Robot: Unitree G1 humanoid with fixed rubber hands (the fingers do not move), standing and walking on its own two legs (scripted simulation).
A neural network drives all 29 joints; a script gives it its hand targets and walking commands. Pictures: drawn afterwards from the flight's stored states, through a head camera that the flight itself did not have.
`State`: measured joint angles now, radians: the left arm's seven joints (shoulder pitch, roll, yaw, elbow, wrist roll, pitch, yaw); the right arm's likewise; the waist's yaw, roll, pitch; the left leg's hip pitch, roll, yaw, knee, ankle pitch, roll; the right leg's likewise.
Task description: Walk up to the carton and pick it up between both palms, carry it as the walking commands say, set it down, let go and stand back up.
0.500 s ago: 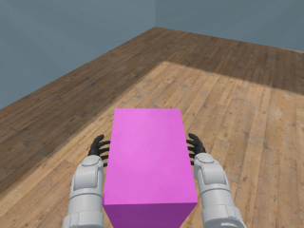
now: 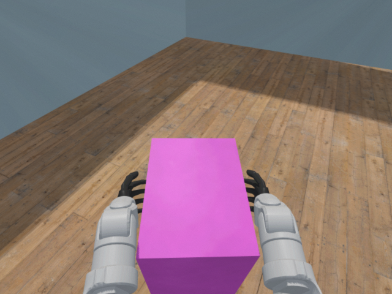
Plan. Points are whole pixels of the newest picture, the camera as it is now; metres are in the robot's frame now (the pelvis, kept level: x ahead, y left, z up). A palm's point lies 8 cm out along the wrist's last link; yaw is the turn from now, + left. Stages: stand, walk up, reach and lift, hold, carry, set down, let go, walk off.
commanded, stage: reach and lift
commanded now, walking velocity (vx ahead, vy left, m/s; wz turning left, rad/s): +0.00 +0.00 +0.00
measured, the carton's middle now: (193, 216) +0.32 +0.01 -0.02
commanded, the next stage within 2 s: hold in 1.10 s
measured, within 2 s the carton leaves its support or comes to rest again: neither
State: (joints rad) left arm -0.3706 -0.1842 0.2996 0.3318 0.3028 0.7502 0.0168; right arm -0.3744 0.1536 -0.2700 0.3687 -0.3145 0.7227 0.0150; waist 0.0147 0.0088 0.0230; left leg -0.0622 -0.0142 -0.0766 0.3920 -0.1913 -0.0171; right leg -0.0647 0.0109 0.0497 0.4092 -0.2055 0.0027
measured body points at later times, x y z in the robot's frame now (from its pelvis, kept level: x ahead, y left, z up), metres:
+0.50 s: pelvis +0.01 +0.00 +0.00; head -0.04 +0.00 +0.45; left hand +0.31 +0.14 +0.05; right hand +0.31 -0.15 +0.04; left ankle +0.03 +0.13 -0.74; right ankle +0.02 -0.12 -0.74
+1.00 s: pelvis +0.00 +0.00 +0.00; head -0.06 +0.00 +0.45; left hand +0.30 +0.15 +0.05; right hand +0.30 -0.15 +0.04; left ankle +0.03 +0.13 -0.74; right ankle +0.02 -0.12 -0.74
